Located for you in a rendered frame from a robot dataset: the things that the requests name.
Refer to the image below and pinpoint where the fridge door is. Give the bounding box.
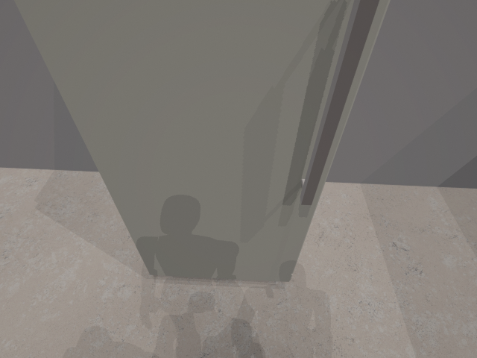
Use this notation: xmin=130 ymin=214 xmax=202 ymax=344
xmin=14 ymin=0 xmax=388 ymax=282

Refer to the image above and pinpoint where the handle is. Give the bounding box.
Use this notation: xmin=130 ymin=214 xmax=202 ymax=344
xmin=300 ymin=0 xmax=379 ymax=205

